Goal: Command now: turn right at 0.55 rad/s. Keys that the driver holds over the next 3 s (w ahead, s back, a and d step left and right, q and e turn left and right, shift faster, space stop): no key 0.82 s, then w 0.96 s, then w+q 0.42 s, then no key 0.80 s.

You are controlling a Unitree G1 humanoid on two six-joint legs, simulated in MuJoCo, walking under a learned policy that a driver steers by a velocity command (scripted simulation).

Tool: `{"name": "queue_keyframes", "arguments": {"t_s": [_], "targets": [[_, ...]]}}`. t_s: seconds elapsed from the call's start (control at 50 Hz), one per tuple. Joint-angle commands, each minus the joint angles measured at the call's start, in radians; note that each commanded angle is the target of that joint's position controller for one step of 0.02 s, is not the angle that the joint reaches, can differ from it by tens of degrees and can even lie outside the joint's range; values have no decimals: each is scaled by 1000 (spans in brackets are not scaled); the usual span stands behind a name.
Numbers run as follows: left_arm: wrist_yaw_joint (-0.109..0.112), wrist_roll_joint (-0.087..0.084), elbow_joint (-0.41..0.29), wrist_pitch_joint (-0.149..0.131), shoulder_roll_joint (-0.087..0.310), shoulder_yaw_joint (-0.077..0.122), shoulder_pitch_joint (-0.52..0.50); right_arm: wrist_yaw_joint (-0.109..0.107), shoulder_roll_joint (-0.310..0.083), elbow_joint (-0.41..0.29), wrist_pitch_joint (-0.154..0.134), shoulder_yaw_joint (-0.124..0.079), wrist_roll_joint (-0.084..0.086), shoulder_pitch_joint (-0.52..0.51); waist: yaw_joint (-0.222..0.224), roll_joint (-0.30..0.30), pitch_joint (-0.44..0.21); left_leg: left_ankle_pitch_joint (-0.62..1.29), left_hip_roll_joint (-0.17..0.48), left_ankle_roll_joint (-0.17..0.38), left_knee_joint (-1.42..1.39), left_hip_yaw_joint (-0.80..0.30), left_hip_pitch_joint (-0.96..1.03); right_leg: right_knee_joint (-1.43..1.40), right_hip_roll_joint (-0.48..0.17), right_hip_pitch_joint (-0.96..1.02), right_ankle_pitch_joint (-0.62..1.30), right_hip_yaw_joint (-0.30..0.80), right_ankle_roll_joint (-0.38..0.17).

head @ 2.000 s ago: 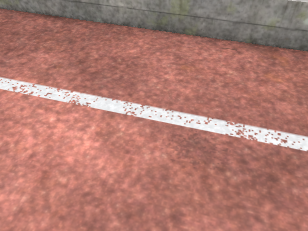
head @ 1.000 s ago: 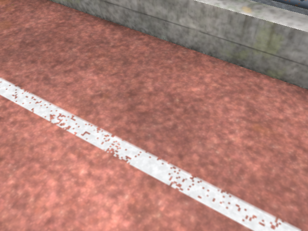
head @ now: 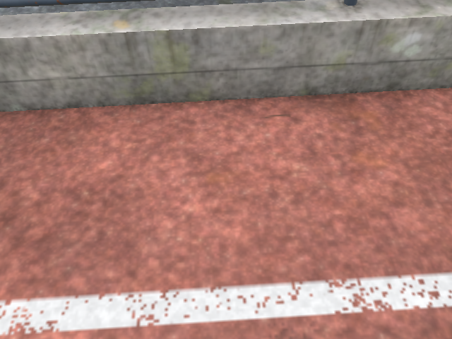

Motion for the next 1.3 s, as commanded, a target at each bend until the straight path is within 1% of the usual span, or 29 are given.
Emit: {"name": "queue_keyframes", "arguments": {"t_s": [0.02,0.04,0.06,0.08,0.1,0.12,0.14,0.18,0.22,0.28,0.34,0.38,0.4,0.42,0.44,0.46,0.54,0.82,0.86,0.9,0.94,0.98,1.02,1.04,1.06,1.08,1.1,1.18,1.3], "targets": [[2,-13,-76,-1,163,47,-25,14,-96,-56,-26,-24,3,44,-36,-158,-146,75,-4,26,-212,18,54,-74,-231,208,285,319,-156],[6,-18,-81,3,152,43,-30,18,-108,-42,-28,-28,-3,84,-51,-141,-154,196,25,45,-315,21,156,-46,-200,161,226,294,-119],[9,-11,-82,3,115,34,-2,17,-157,-42,-24,-41,-19,105,-35,-44,-163,284,157,95,-338,-70,272,50,-139,46,54,224,-68],[4,-6,-96,-6,75,24,49,10,-240,-53,-12,-55,-38,68,30,245,-134,544,349,231,-346,-288,336,231,41,-154,-313,31,-4],[4,10,-96,-21,161,48,16,13,-194,-70,-17,-46,-58,70,-18,275,-128,612,473,375,-376,-426,268,464,34,-217,-475,-3,52],[0,5,-72,-23,207,67,21,9,-160,-91,-21,-34,-52,25,-7,182,-111,592,434,367,-369,-354,246,606,9,-216,-416,23,68],[1,1,-46,-17,189,67,36,4,-134,-96,-20,-28,-36,-17,14,143,-91,552,361,312,-350,-263,235,653,6,-218,-356,23,83],[5,5,-25,0,131,52,50,0,-99,-96,-18,-11,-11,-23,8,134,-68,558,298,277,-335,-178,244,703,7,-225,-280,25,114],[2,-2,-32,0,85,33,27,-2,-84,-86,-11,-3,-16,1,-1,149,-69,544,252,270,-341,-110,246,603,-5,-179,-242,-23,129],[-5,4,-48,-4,30,2,-30,-3,-101,-79,-1,-3,-19,19,-35,203,-88,514,228,260,-325,-69,259,295,-74,-39,-247,-111,135],[-9,-8,-35,-7,62,12,-15,2,-148,-66,7,-11,-8,65,-47,212,-81,510,249,269,-297,-107,250,55,-70,80,-173,-168,121],[-10,2,-8,-11,73,13,30,6,-129,-51,0,0,6,94,-23,176,-67,484,228,214,-273,-100,198,-184,-72,220,46,-158,76],[-4,13,-18,-11,111,17,38,11,-110,-49,-13,9,-6,116,-34,113,-96,405,208,152,-252,-85,137,-164,-143,322,194,-74,45],[3,24,-20,-9,185,32,25,22,-83,-58,-31,18,-30,144,-86,-63,-118,278,124,90,-208,9,86,-72,-226,344,345,1,-10],[-8,27,-15,-12,113,17,3,23,-66,-51,-36,26,-37,116,-68,-131,-135,152,92,42,-213,60,163,-79,-231,240,217,2,-54],[-19,30,-22,-19,60,3,-15,23,-86,-48,-33,23,-37,73,-46,-96,-99,164,85,20,-207,64,174,-93,-204,202,104,-7,-45],[-23,30,-7,-41,65,-3,-1,13,-82,-35,-10,22,-27,65,-40,-86,-18,201,87,30,-201,61,169,-103,-169,115,20,-27,-5],[-19,25,21,-55,35,-18,21,-7,-86,63,-8,20,-20,112,-39,-2,-16,213,95,22,-212,52,185,-81,-134,107,0,-58,0],[-15,17,39,-48,57,-8,56,-9,-83,83,-7,19,-12,137,-29,-29,-25,-3,48,32,-161,107,152,-107,-123,112,-279,-52,-23],[-13,8,43,-45,96,3,88,-7,-77,69,-21,19,-4,112,-9,-113,50,-141,18,51,-55,148,30,-208,-203,73,-597,83,-89],[-11,-6,62,-59,121,10,125,4,-61,44,-51,21,9,84,-4,-182,107,-103,33,88,46,133,-30,-292,-316,59,-674,257,-159],[-10,-14,59,-70,105,4,75,21,-53,62,-79,20,21,144,-53,-189,113,-95,56,140,-33,114,44,-267,-318,26,-592,236,-152],[-11,-13,26,-72,49,-13,-34,33,-85,142,-96,6,14,327,-138,-78,81,-14,88,172,-227,30,318,-76,-197,-122,-403,58,-68],[-9,-13,-16,-85,-18,-28,-78,35,-177,174,-102,-17,5,433,-151,168,58,-230,258,243,-403,-291,411,249,-56,-259,-292,-149,17],[1,-33,-51,-104,35,-13,-96,49,-240,163,-113,-28,-14,471,-163,307,72,-244,440,367,-548,-659,460,475,-24,-425,-421,-119,27],[-1,-45,-31,-118,75,0,-59,44,-178,139,-118,-9,-23,401,-117,182,95,-218,453,371,-527,-634,463,607,-87,-492,-373,-52,8],[-13,-40,-2,-126,71,-1,-17,38,-135,116,-117,3,-15,357,-93,132,94,-190,402,334,-511,-513,476,639,-121,-512,-270,-60,-10],[-40,-6,11,-131,38,1,-52,33,-77,108,-96,28,-13,346,-87,115,59,148,280,245,-547,-211,453,527,-180,-451,-17,-139,-1],[-66,-15,-43,-132,-18,-27,-222,6,-130,117,-73,26,-9,397,-128,115,84,345,227,231,-569,-23,356,164,-138,-298,186,-217,49]]}}
Next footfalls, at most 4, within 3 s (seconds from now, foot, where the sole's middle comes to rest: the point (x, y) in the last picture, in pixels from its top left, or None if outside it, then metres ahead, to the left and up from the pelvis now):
0.06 left None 0.04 0.13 -0.77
0.40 right None -0.01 -0.13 -0.77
1.48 right None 0.36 -0.17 -0.77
2.02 left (232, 266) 0.68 0.04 -0.77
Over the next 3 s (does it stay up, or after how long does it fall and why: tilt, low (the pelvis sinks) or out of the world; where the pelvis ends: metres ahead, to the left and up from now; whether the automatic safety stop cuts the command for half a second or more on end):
stays up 0.84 -0.02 -0.01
